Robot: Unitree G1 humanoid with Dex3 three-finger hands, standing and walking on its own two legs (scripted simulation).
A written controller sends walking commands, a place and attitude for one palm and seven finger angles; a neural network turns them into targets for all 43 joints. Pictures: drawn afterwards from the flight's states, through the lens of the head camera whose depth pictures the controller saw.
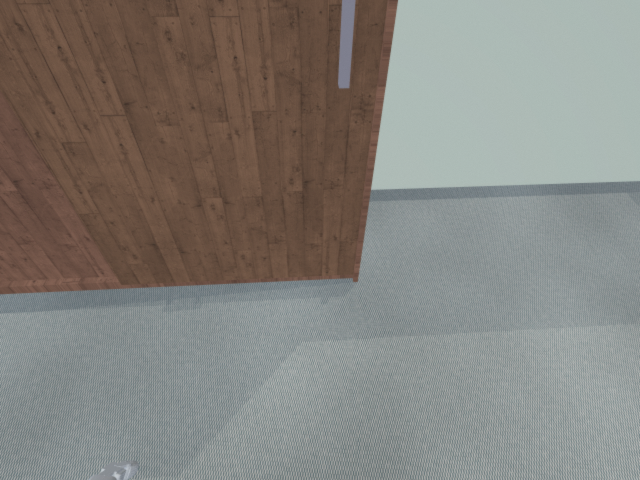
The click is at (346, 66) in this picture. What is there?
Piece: wardrobe's sliding door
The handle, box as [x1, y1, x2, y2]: [338, 0, 355, 87]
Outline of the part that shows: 355,0 342,0 338,73 339,87 348,87 349,84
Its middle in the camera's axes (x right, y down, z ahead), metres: +0.05 -0.43 +0.83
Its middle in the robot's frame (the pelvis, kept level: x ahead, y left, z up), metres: +0.93 +0.01 +0.16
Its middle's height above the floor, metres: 0.93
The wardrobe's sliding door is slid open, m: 0.00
